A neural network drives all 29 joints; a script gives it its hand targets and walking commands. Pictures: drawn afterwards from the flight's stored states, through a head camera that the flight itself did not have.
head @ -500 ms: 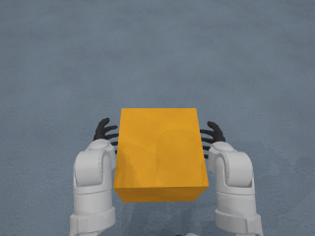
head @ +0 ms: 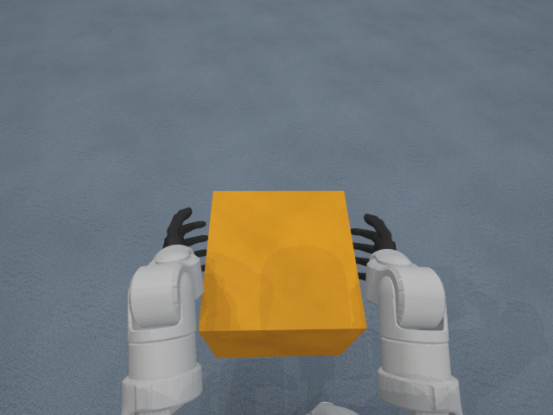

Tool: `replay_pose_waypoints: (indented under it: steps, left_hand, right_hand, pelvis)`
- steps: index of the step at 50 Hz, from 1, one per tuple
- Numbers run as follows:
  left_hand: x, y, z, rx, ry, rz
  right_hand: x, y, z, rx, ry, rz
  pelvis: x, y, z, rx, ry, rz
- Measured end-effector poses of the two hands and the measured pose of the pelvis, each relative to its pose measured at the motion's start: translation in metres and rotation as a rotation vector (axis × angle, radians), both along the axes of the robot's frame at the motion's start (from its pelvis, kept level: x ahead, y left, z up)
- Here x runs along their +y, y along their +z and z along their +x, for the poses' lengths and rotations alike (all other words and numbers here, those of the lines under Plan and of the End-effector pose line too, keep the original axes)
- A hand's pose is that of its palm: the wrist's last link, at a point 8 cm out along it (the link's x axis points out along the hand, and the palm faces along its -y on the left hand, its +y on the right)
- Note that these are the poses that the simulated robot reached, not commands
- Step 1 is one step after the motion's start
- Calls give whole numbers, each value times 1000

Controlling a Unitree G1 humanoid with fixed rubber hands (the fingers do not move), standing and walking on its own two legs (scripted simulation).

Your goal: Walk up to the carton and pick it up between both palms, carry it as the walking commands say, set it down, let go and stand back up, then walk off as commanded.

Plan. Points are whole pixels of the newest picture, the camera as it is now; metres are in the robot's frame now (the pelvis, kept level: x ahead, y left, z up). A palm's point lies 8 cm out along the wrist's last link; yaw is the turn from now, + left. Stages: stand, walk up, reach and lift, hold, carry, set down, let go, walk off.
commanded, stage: carry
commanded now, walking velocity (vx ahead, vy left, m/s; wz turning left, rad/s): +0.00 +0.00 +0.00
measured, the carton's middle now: (278, 276) +0.32 +0.01 +0.00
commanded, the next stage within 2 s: none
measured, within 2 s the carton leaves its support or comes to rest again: neither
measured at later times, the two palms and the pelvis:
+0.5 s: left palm (179, 274) +0.28 +0.14 +0.09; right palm (396, 281) +0.27 -0.14 +0.09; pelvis -0.03 -0.01 +0.00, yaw -1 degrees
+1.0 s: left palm (176, 276) +0.27 +0.14 +0.09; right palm (392, 282) +0.27 -0.13 +0.09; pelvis -0.03 +0.00 +0.00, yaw +0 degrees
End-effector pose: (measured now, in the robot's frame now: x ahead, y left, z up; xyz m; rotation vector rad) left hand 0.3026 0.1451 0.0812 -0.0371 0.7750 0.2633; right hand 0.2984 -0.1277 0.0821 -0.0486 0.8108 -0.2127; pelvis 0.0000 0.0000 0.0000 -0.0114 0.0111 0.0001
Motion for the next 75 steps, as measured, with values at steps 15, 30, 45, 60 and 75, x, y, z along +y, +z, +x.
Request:
replay_pose_waypoints:
  steps: [15, 30, 45, 60, 75]
  left_hand:
    - [-22, 13, -5, -30, -5, 43]
    - [-4, 11, -31, -23, -8, 14]
    - [-3, 12, -29, -33, -6, 15]
    - [-5, 8, -28, -33, -12, 19]
    - [-7, 6, -27, -44, -13, 23]
  right_hand:
    - [-21, 2, -6, -30, -2, 36]
    - [-3, 9, -32, -24, -6, -5]
    - [-2, 10, -30, -35, -5, -6]
    - [-4, 6, -29, -35, -4, -19]
    - [-6, 4, -28, -46, 2, -21]
  pelvis:
    - [-18, 0, -7, 19, -10, 15]
    - [-1, 1, -30, 8, -8, 1]
    - [0, 1, -29, 8, -7, 1]
    - [-2, 1, -29, 5, -7, 3]
    - [-3, 1, -30, 3, -6, 4]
